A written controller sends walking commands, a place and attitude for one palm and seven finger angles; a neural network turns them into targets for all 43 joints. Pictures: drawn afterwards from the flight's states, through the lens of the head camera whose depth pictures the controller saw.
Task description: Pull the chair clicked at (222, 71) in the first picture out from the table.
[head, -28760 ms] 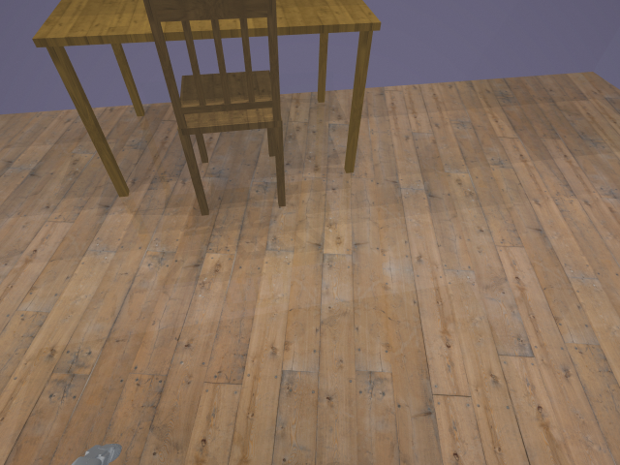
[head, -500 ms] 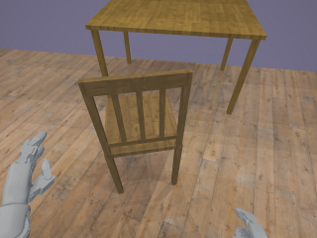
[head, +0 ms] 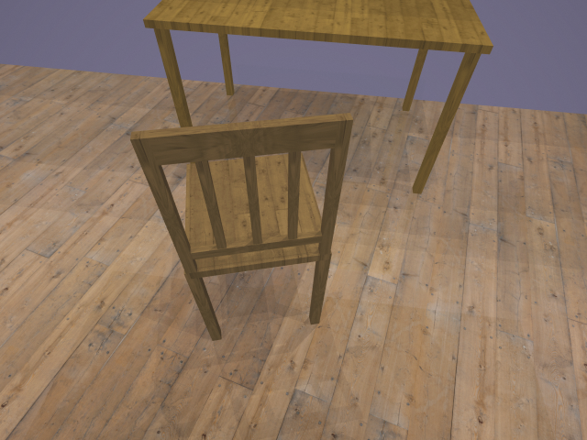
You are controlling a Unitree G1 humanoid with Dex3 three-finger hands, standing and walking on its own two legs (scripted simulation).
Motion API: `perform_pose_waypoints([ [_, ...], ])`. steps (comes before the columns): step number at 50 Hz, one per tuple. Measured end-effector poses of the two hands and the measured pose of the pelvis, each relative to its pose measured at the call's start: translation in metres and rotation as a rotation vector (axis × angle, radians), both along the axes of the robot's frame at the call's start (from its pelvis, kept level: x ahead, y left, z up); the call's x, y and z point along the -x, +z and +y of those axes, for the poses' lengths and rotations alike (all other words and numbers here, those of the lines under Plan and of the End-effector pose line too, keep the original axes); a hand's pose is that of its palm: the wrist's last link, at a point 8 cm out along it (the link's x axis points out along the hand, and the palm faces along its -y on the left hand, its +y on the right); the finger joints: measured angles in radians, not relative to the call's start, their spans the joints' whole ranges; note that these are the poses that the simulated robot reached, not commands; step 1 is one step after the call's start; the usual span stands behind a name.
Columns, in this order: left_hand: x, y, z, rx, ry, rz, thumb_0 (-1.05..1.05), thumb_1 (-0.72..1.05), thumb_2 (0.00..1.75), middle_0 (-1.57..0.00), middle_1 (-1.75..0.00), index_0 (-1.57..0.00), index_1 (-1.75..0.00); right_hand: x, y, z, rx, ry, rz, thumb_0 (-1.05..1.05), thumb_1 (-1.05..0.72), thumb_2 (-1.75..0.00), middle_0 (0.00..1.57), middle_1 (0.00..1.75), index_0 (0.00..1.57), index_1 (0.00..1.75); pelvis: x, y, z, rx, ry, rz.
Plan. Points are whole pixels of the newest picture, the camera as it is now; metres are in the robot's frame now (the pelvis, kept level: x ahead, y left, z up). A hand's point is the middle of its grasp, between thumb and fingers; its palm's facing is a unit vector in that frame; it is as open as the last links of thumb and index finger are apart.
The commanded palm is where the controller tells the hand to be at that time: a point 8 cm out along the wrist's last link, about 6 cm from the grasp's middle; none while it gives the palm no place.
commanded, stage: let the arm hang, fingers relaxed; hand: left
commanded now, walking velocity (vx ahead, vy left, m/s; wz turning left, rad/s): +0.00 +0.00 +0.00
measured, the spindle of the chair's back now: (253, 203) +0.58 +0.12 -0.09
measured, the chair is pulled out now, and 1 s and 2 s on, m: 0.61 0.61 0.61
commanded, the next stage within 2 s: look to check the result in 0.52 s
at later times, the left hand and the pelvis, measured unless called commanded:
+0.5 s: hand out of the picture -0.01 +0.14 -0.18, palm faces +0.03 -0.99 -0.16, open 7.3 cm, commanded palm none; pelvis +0.00 -0.01 +0.00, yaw -1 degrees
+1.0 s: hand out of the picture +0.00 +0.15 -0.18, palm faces +0.03 -0.99 -0.16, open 7.4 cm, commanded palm none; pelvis +0.01 -0.01 +0.00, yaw -1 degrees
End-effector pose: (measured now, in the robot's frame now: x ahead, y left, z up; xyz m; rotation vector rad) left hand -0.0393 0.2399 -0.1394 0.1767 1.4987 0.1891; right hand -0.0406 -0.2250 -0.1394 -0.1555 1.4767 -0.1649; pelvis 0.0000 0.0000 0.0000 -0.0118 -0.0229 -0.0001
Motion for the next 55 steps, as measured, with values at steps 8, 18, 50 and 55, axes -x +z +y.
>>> perform_pose_waypoints([
  [8,-0.006,-0.002,-0.021,0.026,-0.003,-0.022,0.0,0.91,0.9,-0.2,-0.3,-0.2,-0.3,0.002,-0.009,0.019,-0.064,-0.022,-0.007,0.0,-0.91,-0.9,0.2,0.3,0.2,0.3,0.0,-0.001,-0.003,-0.005,-0.008,-0.003],
  [18,-0.027,-0.009,-0.046,0.075,-0.01,-0.08,0.01,0.92,0.9,-0.2,-0.3,-0.2,-0.3,-0.012,-0.01,0.026,-0.074,-0.036,-0.058,0.01,-0.91,-0.9,0.2,0.3,0.2,0.3,-0.002,-0.001,-0.007,-0.006,-0.015,-0.008],
  [50,-0.033,-0.008,-0.044,0.069,0.003,-0.074,0.0,0.9,0.9,-0.2,-0.3,-0.2,-0.3,-0.017,-0.007,0.017,-0.052,-0.033,-0.039,0.0,-0.91,-0.9,0.2,0.3,0.2,0.3,-0.008,0.0,-0.009,-0.006,-0.012,-0.005],
  [55,-0.035,-0.007,-0.044,0.066,0.001,-0.076,0.0,0.91,0.9,-0.2,-0.3,-0.2,-0.3,-0.02,-0.008,0.018,-0.056,-0.035,-0.044,0.0,-0.91,-0.9,0.2,0.3,0.2,0.3,-0.009,0.0,-0.009,-0.007,-0.014,-0.004],
])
